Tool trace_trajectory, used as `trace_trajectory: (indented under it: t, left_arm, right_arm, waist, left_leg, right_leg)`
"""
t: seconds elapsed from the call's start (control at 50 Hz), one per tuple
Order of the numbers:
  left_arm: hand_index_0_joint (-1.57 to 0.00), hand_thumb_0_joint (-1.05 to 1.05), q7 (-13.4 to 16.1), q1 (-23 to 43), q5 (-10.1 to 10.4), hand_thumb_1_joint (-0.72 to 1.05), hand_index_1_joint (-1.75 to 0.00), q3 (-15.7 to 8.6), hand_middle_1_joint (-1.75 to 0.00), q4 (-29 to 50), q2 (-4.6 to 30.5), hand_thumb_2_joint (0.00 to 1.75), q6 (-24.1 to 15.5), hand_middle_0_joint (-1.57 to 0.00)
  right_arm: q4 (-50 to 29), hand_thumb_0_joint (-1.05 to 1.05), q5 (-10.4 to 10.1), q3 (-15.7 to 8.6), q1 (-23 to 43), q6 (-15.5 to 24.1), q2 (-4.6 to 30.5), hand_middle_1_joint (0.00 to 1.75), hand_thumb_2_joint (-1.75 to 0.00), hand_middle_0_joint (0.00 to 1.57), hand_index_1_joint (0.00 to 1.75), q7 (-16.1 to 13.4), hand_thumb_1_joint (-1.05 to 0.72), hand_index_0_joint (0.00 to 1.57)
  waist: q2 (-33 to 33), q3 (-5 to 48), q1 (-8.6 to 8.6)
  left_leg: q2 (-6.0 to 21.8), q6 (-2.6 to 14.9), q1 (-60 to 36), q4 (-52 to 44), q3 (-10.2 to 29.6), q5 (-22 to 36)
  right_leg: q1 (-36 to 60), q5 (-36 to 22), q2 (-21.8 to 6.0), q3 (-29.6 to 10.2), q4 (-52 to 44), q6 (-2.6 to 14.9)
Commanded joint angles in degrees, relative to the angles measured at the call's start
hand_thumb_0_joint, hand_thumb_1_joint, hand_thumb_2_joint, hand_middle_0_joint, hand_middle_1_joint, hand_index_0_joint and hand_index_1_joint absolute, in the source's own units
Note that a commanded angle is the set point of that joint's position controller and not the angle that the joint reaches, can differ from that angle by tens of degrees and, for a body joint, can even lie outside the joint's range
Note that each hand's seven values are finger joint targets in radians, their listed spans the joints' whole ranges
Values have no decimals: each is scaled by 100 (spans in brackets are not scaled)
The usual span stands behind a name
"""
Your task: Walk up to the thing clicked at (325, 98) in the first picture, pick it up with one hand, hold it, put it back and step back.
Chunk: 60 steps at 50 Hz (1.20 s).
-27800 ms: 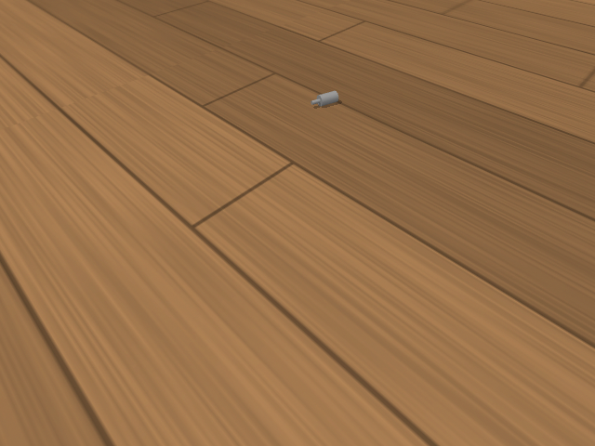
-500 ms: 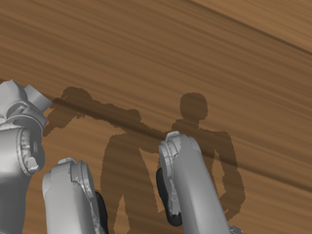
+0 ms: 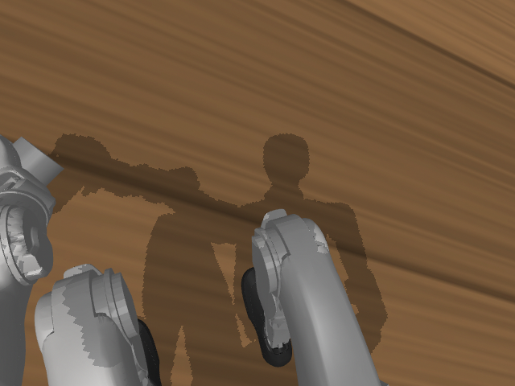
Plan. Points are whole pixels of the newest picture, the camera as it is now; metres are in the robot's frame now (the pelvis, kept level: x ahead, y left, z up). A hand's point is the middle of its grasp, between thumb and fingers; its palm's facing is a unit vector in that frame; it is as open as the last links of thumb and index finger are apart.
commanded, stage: rest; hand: left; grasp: from above
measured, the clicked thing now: out of the picture +0.45 +0.29 -0.20
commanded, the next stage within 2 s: open in 1.56 s
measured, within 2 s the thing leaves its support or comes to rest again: rests again in 1.18 s
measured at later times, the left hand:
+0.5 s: hand (31, 184) +0.47 +0.25 -0.23, palm faces -0.30 -0.34 -0.89, open 10.1 cm
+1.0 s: hand (35, 190) +0.46 +0.25 -0.25, palm faces -0.30 -0.35 -0.89, open 10.1 cm
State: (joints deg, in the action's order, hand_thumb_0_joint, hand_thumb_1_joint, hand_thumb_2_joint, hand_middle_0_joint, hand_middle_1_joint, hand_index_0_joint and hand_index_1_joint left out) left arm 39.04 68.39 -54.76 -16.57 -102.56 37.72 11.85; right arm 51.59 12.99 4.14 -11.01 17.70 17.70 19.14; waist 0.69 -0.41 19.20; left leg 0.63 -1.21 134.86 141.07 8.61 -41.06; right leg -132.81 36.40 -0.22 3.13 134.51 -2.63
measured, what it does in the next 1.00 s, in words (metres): stands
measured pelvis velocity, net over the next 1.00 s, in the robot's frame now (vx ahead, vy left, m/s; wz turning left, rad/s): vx -0.01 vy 0.01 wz -0.07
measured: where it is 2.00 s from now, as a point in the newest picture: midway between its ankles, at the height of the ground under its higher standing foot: (212, 360)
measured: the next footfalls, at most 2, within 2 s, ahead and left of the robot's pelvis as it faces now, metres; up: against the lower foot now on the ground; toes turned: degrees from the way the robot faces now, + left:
none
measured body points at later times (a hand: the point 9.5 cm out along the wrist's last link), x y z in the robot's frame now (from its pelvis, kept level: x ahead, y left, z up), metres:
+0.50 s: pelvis +0.00 +0.00 +0.00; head +0.28 +0.07 +0.34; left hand +0.48 +0.27 -0.18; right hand -0.02 -0.25 -0.07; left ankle +0.07 +0.13 -0.28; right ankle +0.11 -0.13 -0.28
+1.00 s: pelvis -0.01 +0.01 +0.00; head +0.29 +0.08 +0.33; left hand +0.48 +0.27 -0.20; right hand -0.03 -0.24 -0.06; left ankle +0.07 +0.13 -0.28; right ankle +0.11 -0.13 -0.28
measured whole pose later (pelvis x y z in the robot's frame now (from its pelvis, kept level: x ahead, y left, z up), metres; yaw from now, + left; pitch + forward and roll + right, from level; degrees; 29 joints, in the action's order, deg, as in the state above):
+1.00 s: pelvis -0.01 +0.01 +0.00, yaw -4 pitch +30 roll -12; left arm 44.3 69.4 -54.3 -18.4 -108.2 49.6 7.7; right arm 46.9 15.1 11.8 -8.8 22.3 20.5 25.1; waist -4.7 -10.2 24.5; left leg 0.8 -1.1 133.5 143.7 13.4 -41.8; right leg -129.3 35.4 0.8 7.3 133.4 -3.4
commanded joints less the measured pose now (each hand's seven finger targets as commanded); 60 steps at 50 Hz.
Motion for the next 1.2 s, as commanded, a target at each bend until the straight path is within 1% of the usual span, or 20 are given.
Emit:
trace_trajectory:
  t: [0.0, 0.06, 0.1, 0.2, 0.36, 0.44, 0.48, 0.56, 0.68, 0.72, 0.74, 0.76, 0.78, 0.84, 0.94, 1.02, 1.04, 1.08, 1.16, 1.18]
  left_arm:
    - [-106, 0, 377, 2336, -68, 61, -61, 134, -59, 720, 1225, 75, -11, -108]
    - [-103, 0, 333, 1959, -57, 58, -61, 69, -59, 489, 1410, 75, -16, -105]
    - [-102, 0, 258, 1857, -96, 57, -60, 242, -59, 229, 1251, 71, -27, -104]
    - [-101, 0, 302, 1688, -106, 55, -59, 106, -59, 288, 1587, 68, -135, -101]
    - [-103, 0, 460, 1941, -113, 59, -55, 170, -55, 274, 1688, 62, -333, -104]
    - [-105, 0, 653, 1891, -114, 59, -54, 30, -53, 411, 1898, 64, -407, -106]
    - [-106, 0, 683, 1936, -166, 62, -55, 172, -55, 158, 1730, 63, -404, -106]
    - [-106, 0, 709, 1894, -130, 61, -52, 114, -52, 246, 1900, 61, -407, -107]
    - [-108, 0, 747, 1645, -72, 65, -53, 117, -53, 38, 1820, 62, -326, -108]
    - [-107, 0, 788, 1555, -31, 63, -53, 37, -53, 82, 1993, 62, -323, -107]
    - [-106, 0, 805, 1508, -36, 64, -53, -53, -53, -83, 2010, 59, -285, -106]
    - [-106, 0, 759, 1622, -25, 63, -50, 118, -51, -11, 1878, 57, -294, -106]
    - [-106, 0, 783, 1630, -35, 63, -52, -6, -53, -4, 2025, 58, -305, -106]
    - [-107, 0, 755, 1722, 3, 64, -51, 155, -53, -43, 1982, 55, -347, -106]
    - [-110, 0, 837, 1880, -15, 68, -49, -79, -49, 178, 2403, 56, -448, -110]
    - [-110, 0, 851, 1811, -77, 70, -51, 43, -53, -3, 2326, 56, -447, -108]
    - [-111, 0, 828, 1863, -24, 70, -50, 236, -51, -20, 2190, 56, -445, -110]
    - [-111, 0, 858, 1782, -63, 70, -52, 60, -52, -35, 2442, 60, -449, -111]
    - [-112, 0, 851, 1739, 17, 71, -49, 205, -49, 4, 2336, 59, -435, -112]
    - [-111, 0, 897, 1705, 0, 70, -51, 77, -51, -93, 2460, 61, -406, -111]
  right_arm:
    - [171, 0, -6, -316, -1520, -4, 1516, 30, -90, 20, 30, 96, -90, 20]
    - [125, 0, 4, -265, -1452, 5, 1583, 30, -90, 20, 30, 134, -89, 20]
    - [133, 0, 61, -154, -1423, 29, 1557, 30, -90, 20, 30, 187, -90, 20]
    - [14, 0, 59, -102, -1389, 83, 1711, 30, -90, 20, 30, 243, -90, 20]
    - [-43, 0, 162, 56, -1396, 239, 1811, 30, -90, 20, 30, 380, -90, 20]
    - [-101, 0, 141, 93, -1358, 273, 1873, 30, -90, 20, 30, 423, -90, 20]
    - [-81, 0, 182, 116, -1303, 306, 1901, 30, -90, 20, 30, 467, -90, 20]
    - [-52, 0, 141, 100, -1288, 350, 2014, 30, -90, 20, 30, 523, -90, 20]
    - [-169, 0, 169, 156, -1300, 333, 2028, 30, -90, 20, 30, 611, -90, 20]
    - [-161, 0, 131, 150, -1279, 341, 2108, 30, -90, 20, 30, 617, -90, 20]
    - [-164, 0, 147, 167, -1314, 341, 2062, 30, -90, 20, 30, 620, -90, 20]
    - [-209, 0, 171, 209, -1246, 358, 2081, 30, -90, 20, 30, 632, -90, 20]
    - [-178, 0, 174, 226, -1352, 339, 2103, 30, -90, 20, 30, 639, -90, 20]
    - [-209, 0, 178, 271, -1216, 401, 2113, 30, -90, 20, 30, 632, -90, 20]
    - [-186, 0, 168, 367, -1302, 436, 2135, 30, -90, 20, 30, 618, -90, 20]
    - [-248, 0, 178, 396, -1209, 455, 2134, 30, -90, 20, 30, 619, -89, 20]
    - [-257, 0, 175, 394, -1114, 469, 2210, 30, -90, 20, 30, 606, -90, 20]
    - [-249, 0, 164, 410, -1222, 466, 2211, 30, -90, 20, 30, 600, -89, 20]
    - [-276, 0, 148, 442, -1165, 502, 2266, 30, -90, 20, 30, 608, -89, 20]
    - [-268, 0, 159, 511, -1234, 505, 2221, 30, -90, 20, 30, 625, -90, 20]
  waist:
    - [2054, 4083, 324]
    - [1924, 3873, 238]
    - [1802, 3585, 396]
    - [1805, 3662, 337]
    - [1892, 3421, 622]
    - [2205, 3705, 466]
    - [2200, 3361, 668]
    - [2434, 3305, 585]
    - [2227, 3138, 744]
    - [2305, 3265, 622]
    - [2174, 3067, 715]
    - [2180, 2928, 821]
    - [2167, 3064, 830]
    - [2103, 2858, 862]
    - [2330, 3162, 819]
    - [2342, 2890, 898]
    - [2332, 2816, 945]
    - [2290, 2797, 939]
    - [2312, 2742, 947]
    - [2288, 2794, 949]
  left_leg:
    - [-27, 156, -2774, -1366, -596, 1326]
    - [-29, 177, -2628, -1332, -598, 1332]
    - [-28, 205, -2510, -1259, -566, 1326]
    - [-18, 222, -2514, -1275, -482, 1303]
    - [12, 213, -2491, -1157, -446, 1217]
    - [58, 141, -2855, -1241, -374, 1415]
    - [60, 131, -2856, -1164, -334, 1275]
    - [90, 97, -3039, -1254, -274, 1321]
    - [91, 122, -2912, -1226, -244, 1521]
    - [116, 101, -2980, -1304, -176, 1533]
    - [114, 112, -2908, -1259, -151, 1512]
    - [114, 121, -2850, -1214, -161, 1431]
    - [112, 129, -2899, -1242, -166, 1504]
    - [89, 168, -2699, -1185, -204, 1220]
    - [127, 125, -2928, -1209, -151, 1377]
    - [133, 124, -2887, -1192, -123, 1158]
    - [132, 121, -2898, -1188, -120, 1066]
    - [125, 144, -2816, -1207, -115, 1096]
    - [164, 118, -2900, -1227, -39, 1173]
    - [162, 111, -2926, -1227, -19, 1284]
  right_leg:
    - [2385, -1234, 186, 707, -1213, 414]
    - [2424, -1196, 190, 703, -1265, 391]
    - [2379, -1246, 206, 752, -1180, 394]
    - [2514, -1263, 223, 791, -1214, 374]
    - [2636, -1282, 267, 873, -1235, 356]
    - [2805, -1440, 279, 925, -1214, 391]
    - [2519, -1395, 254, 979, -1134, 389]
    - [2429, -1403, 254, 1041, -1134, 413]
    - [2628, -1626, 279, 1052, -1193, 385]
    - [2687, -1636, 283, 1066, -1176, 398]
    - [2602, -1627, 246, 1094, -1142, 383]
    - [2530, -1582, 265, 1090, -1128, 379]
    - [2701, -1642, 292, 1097, -1190, 380]
    - [2613, -1419, 295, 1082, -1242, 365]
    - [2860, -1524, 269, 1100, -1229, 367]
    - [2734, -1373, 270, 1139, -1240, 365]
    - [2671, -1318, 291, 1139, -1253, 367]
    - [2781, -1346, 281, 1135, -1304, 351]
    - [2766, -1433, 289, 1170, -1269, 346]
    - [2842, -1532, 273, 1189, -1247, 351]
